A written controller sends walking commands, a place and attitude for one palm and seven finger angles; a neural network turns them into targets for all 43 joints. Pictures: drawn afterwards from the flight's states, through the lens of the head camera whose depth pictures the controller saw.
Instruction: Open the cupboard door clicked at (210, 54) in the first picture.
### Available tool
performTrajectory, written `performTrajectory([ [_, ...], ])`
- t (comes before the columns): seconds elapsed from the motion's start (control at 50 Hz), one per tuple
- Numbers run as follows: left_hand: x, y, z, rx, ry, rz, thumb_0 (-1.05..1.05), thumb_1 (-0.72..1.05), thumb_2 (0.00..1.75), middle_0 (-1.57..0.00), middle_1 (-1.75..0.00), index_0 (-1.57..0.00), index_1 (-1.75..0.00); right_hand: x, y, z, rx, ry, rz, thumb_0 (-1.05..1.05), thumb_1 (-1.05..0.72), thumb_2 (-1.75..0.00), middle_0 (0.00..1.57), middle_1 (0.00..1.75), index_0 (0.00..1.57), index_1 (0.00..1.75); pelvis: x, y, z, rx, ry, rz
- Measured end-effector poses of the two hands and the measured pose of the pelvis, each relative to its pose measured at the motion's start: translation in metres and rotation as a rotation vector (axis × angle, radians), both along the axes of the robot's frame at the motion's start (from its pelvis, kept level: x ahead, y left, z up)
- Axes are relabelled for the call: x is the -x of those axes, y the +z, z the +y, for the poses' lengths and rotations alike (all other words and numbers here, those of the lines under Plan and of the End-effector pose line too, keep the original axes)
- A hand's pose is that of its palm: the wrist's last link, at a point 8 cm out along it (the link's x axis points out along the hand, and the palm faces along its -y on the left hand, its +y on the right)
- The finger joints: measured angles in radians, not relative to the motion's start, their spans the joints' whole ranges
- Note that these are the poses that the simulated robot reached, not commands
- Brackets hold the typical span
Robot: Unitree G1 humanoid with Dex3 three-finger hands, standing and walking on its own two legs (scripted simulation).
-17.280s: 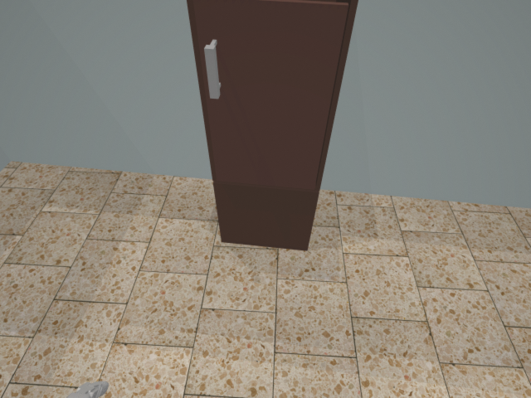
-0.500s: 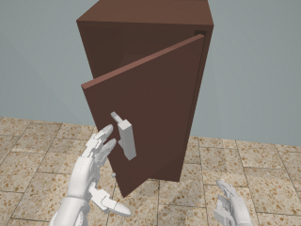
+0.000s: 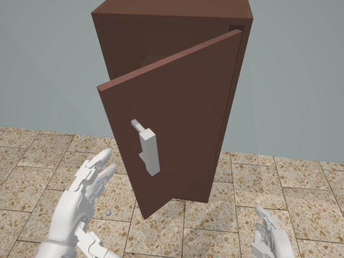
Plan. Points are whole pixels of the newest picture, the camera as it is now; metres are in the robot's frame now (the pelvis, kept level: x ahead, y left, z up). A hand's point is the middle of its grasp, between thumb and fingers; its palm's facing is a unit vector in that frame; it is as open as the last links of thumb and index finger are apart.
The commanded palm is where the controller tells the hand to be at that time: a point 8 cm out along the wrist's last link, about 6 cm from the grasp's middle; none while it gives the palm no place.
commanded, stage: draw the hand back to the body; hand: left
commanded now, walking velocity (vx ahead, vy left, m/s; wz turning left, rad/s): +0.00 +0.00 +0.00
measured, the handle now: (145, 147) +0.32 +0.09 +0.12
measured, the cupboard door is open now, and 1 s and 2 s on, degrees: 47 47 47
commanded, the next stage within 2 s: step back with the hand held close in 1.58 s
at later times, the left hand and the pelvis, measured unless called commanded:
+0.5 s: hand (76, 203) +0.18 +0.18 +0.14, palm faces -0.04 -0.99 -0.09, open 16.2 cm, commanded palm +0.15 +0.24 +0.15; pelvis +0.00 +0.02 +0.01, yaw +0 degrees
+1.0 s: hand (38, 177) +0.21 +0.25 +0.17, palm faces +0.37 -0.84 -0.40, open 11.5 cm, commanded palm +0.16 +0.29 +0.18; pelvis +0.02 +0.02 +0.03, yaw -1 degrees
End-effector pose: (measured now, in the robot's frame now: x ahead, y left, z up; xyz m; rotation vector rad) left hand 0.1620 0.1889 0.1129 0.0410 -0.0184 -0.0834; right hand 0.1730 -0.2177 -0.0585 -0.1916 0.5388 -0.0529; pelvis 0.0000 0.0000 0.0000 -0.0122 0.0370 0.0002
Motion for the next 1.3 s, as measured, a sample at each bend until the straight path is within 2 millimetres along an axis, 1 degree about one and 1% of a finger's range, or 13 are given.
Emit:
performTrajectory([
  [0.1, -0.004, 0.001, 0.003, -0.006, -0.012, 0.0, -0.01, -0.5, 0.3, -0.15, -0.3, -0.15, -0.3, 0.004, 0.002, 0.007, -0.005, -0.008, -0.016, 0.01, -0.9, -0.9, 0.2, 0.3, 0.21, 0.29, 0.003, 0.0, 0.005, 0.0, -0.006, -0.005],
  [0.22, -0.005, 0.014, 0.02, -0.036, 0.027, -0.022, -0.01, -0.5, 0.3, -0.15, -0.3, -0.16, -0.3, 0.004, 0.005, 0.018, -0.02, -0.006, -0.031, 0.01, -0.9, -0.9, 0.2, 0.3, 0.21, 0.3, 0.003, 0.002, 0.011, 0.001, -0.01, -0.019],
  [0.3, -0.002, 0.021, 0.029, -0.033, 0.034, -0.029, -0.01, -0.5, 0.3, -0.15, -0.3, -0.15, -0.3, 0.001, 0.008, 0.025, -0.022, 0.008, -0.043, 0.01, -0.9, -0.9, 0.2, 0.3, 0.21, 0.3, 0.002, 0.004, 0.015, 0.005, -0.007, -0.028],
  [0.44, -0.001, 0.023, 0.043, -0.043, 0.033, 0.002, -0.01, -0.5, 0.3, -0.15, -0.3, -0.15, -0.3, -0.009, 0.017, 0.031, -0.01, 0.027, -0.065, 0.01, -0.9, -0.9, 0.2, 0.3, 0.21, 0.3, 0.001, 0.007, 0.019, 0.009, -0.002, -0.044],
  [0.52, 0.0, 0.031, 0.051, -0.055, 0.047, -0.012, -0.01, -0.47, 0.31, -0.15, -0.3, -0.16, -0.3, -0.014, 0.022, 0.032, -0.006, 0.036, -0.08, 0.01, -0.9, -0.9, 0.2, 0.3, 0.21, 0.3, -0.001, 0.01, 0.02, 0.01, 0.0, -0.051],
  [0.56, 0.0, 0.038, 0.055, -0.14, 0.107, -0.029, -0.01, -0.44, 0.33, -0.16, -0.3, -0.16, -0.3, -0.015, 0.024, 0.033, 0.007, 0.038, -0.077, 0.01, -0.9, -0.9, 0.2, 0.3, 0.21, 0.3, -0.002, 0.012, 0.019, 0.009, -0.004, -0.06],
  [0.64, 0.004, 0.047, 0.065, -0.226, 0.249, -0.05, -0.01, -0.34, 0.37, -0.16, -0.3, -0.16, -0.3, -0.017, 0.027, 0.034, 0.019, 0.032, -0.052, 0.01, -0.9, -0.9, 0.2, 0.3, 0.21, 0.3, -0.005, 0.017, 0.019, 0.008, -0.008, -0.074],
  [0.74, 0.007, 0.05, 0.075, -0.286, 0.344, -0.038, -0.01, -0.19, 0.43, -0.17, -0.3, -0.17, -0.3, -0.016, 0.022, 0.034, 0.027, 0.037, 0.008, 0.01, -0.9, -0.9, 0.2, 0.3, 0.21, 0.3, -0.007, 0.023, 0.02, 0.004, -0.01, -0.088],
  [0.88, 0.003, 0.064, 0.087, -0.358, 0.408, -0.067, 0.0, 0.04, 0.53, -0.18, -0.3, -0.18, -0.3, -0.015, 0.014, 0.031, 0.025, 0.028, 0.072, 0.01, -0.9, -0.9, 0.2, 0.3, 0.21, 0.3, -0.013, 0.028, 0.019, -0.001, -0.013, -0.102],
  [1.06, -0.007, 0.082, 0.099, -0.404, 0.462, -0.117, 0.0, 0.35, 0.67, -0.19, -0.3, -0.19, -0.3, -0.021, 0.012, 0.021, 0.018, -0.001, 0.098, 0.01, -0.9, -0.9, 0.2, 0.3, 0.21, 0.3, -0.019, 0.031, 0.014, -0.004, -0.021, -0.113],
  [1.24, -0.007, 0.091, 0.114, -0.427, 0.528, -0.143, 0.01, 0.66, 0.8, -0.2, -0.3, -0.21, -0.3, -0.023, 0.014, 0.007, 0.031, -0.025, 0.117, 0.01, -0.9, -0.9, 0.2, 0.3, 0.21, 0.3, -0.019, 0.032, 0.007, -0.002, -0.026, -0.119],
  [1.3, -0.008, 0.091, 0.115, -0.418, 0.544, -0.144, 0.01, 0.75, 0.84, -0.2, -0.3, -0.21, -0.3, -0.022, 0.013, 0.003, 0.034, -0.028, 0.12, 0.01, -0.9, -0.9, 0.2, 0.3, 0.21, 0.29, -0.018, 0.033, 0.007, -0.002, -0.026, -0.121],
])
